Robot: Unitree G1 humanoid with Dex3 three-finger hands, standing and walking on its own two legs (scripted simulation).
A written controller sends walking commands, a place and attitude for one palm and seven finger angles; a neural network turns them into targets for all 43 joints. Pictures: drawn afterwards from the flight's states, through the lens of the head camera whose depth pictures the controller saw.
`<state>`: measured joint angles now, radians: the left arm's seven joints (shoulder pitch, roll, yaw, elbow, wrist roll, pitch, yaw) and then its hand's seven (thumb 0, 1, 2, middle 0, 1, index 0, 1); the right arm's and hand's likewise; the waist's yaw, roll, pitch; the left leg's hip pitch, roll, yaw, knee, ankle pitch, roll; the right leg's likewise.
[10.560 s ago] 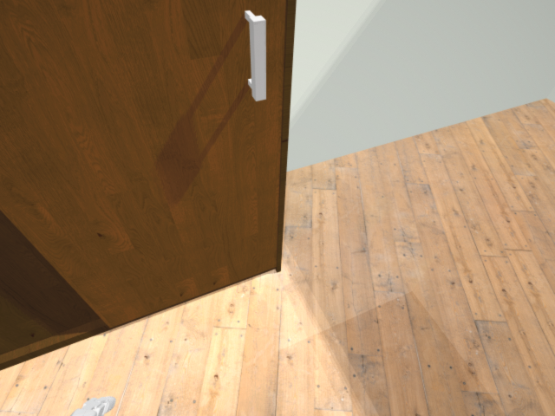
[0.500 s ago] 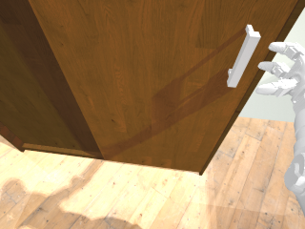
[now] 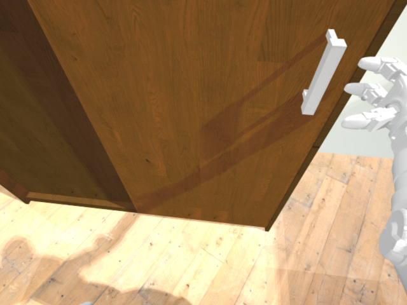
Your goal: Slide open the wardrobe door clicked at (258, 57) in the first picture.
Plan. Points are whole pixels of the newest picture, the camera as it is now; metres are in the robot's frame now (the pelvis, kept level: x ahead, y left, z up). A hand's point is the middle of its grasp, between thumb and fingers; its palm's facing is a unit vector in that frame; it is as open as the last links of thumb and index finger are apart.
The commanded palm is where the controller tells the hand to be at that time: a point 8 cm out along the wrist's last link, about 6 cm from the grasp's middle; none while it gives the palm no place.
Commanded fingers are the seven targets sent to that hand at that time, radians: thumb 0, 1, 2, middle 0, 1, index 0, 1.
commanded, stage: move the hooked fingers beside the handle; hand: right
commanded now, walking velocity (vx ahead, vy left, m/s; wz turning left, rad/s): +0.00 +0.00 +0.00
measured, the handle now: (318, 74) +0.53 -0.14 +0.18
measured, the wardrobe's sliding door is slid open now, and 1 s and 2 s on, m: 0.00 0.00 0.00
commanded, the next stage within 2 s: feel for the door with the fingertips in 0.22 s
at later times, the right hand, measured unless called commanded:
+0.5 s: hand (352, 96) +0.47 -0.19 +0.18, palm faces -0.04 +1.00 +0.02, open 14.0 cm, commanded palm +0.45 -0.23 +0.18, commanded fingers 0.00 0.50 -0.30 0.30 1.20 0.30 1.20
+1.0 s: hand (347, 95) +0.47 -0.17 +0.19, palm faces -0.01 +1.00 +0.00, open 14.0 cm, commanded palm +0.46 -0.23 +0.18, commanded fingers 0.00 0.50 -0.30 0.30 1.20 0.30 1.20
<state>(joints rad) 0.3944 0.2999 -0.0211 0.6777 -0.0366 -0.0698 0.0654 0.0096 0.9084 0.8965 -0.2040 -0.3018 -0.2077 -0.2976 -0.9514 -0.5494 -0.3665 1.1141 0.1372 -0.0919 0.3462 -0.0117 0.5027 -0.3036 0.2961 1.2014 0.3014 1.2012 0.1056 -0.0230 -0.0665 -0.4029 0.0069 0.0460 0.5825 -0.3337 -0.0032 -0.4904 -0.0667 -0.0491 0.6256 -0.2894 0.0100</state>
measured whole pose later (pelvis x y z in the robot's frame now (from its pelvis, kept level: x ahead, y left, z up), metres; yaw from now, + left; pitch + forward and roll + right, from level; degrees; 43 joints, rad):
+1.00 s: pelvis -0.01 +0.01 +0.00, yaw -1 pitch +7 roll +1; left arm 0.37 0.29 -0.03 0.69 -0.04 -0.09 0.07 0.01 0.91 0.90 -0.20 -0.30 -0.21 -0.30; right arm -1.01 -0.49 -0.32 1.16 0.13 -0.09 0.26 -0.01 0.50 -0.30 0.30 1.20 0.30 1.20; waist 0.11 -0.03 -0.06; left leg -0.39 0.00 0.06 0.59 -0.32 0.01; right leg -0.47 -0.07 -0.03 0.61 -0.26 0.02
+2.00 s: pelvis +0.00 +0.00 +0.00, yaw +0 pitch +8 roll +1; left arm 0.38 0.28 -0.02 0.68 -0.03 -0.08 0.04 0.01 0.91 0.90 -0.20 -0.30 -0.21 -0.30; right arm -0.96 -0.42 -0.31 1.06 0.13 -0.09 0.21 -0.01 0.50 -0.30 0.30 1.20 0.30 1.20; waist 0.10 -0.03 -0.08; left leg -0.40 0.00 0.04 0.59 -0.34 0.00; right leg -0.48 -0.07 -0.05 0.63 -0.29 0.01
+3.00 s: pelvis -0.01 +0.01 +0.00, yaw +0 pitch +8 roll +1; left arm 0.39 0.27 -0.01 0.72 -0.02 -0.08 0.04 0.01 0.91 0.90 -0.20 -0.30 -0.21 -0.30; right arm -1.02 -0.37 -0.29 1.14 0.10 -0.11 0.13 -0.01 0.50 -0.30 0.30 1.20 0.32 1.21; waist 0.12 -0.03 -0.06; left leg -0.40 0.00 0.04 0.59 -0.33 0.00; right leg -0.48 -0.07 -0.05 0.61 -0.27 0.02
